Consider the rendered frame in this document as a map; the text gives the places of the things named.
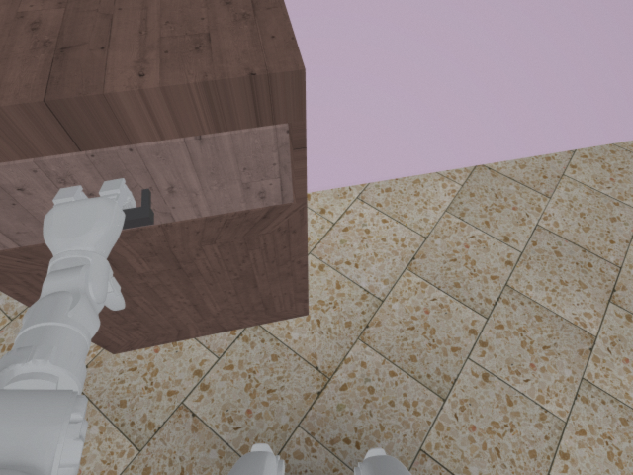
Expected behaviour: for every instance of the cabinet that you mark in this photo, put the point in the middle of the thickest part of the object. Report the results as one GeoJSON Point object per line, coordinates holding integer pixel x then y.
{"type": "Point", "coordinates": [78, 75]}

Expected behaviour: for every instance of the handle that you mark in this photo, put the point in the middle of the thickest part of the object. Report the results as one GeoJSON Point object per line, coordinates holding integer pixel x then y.
{"type": "Point", "coordinates": [140, 216]}

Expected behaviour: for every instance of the left robot hand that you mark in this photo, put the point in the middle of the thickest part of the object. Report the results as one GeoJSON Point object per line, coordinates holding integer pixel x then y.
{"type": "Point", "coordinates": [77, 222]}

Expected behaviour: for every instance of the left robot upper arm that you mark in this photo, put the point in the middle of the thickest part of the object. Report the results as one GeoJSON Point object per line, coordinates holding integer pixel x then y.
{"type": "Point", "coordinates": [42, 432]}

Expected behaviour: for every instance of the drawer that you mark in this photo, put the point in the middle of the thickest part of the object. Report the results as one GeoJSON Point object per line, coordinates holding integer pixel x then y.
{"type": "Point", "coordinates": [188, 178]}

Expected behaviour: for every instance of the right robot shin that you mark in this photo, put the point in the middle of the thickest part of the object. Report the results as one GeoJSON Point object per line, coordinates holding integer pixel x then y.
{"type": "Point", "coordinates": [375, 452]}

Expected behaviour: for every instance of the left robot shin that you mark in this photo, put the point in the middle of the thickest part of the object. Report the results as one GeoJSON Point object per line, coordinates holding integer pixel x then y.
{"type": "Point", "coordinates": [261, 447]}

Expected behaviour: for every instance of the robot left forearm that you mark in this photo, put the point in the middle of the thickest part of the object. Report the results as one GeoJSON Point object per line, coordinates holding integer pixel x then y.
{"type": "Point", "coordinates": [50, 349]}

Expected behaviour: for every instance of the robot shin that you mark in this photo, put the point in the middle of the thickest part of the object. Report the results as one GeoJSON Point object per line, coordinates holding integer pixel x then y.
{"type": "Point", "coordinates": [261, 447]}
{"type": "Point", "coordinates": [375, 452]}

